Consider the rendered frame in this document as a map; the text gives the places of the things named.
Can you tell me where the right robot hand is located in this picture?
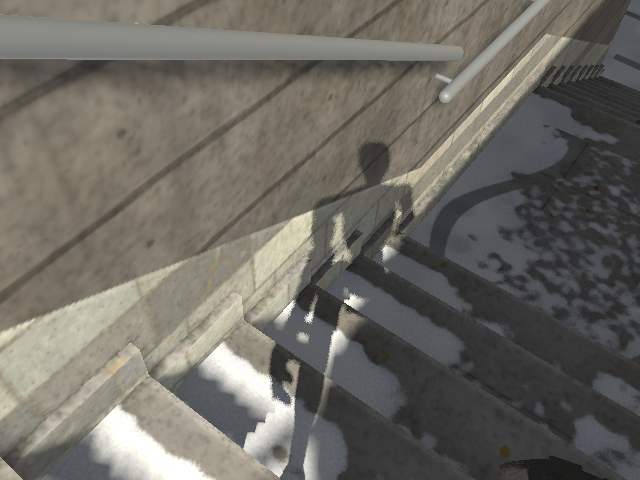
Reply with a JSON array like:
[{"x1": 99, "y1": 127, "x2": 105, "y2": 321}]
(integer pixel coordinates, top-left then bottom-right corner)
[{"x1": 498, "y1": 456, "x2": 609, "y2": 480}]

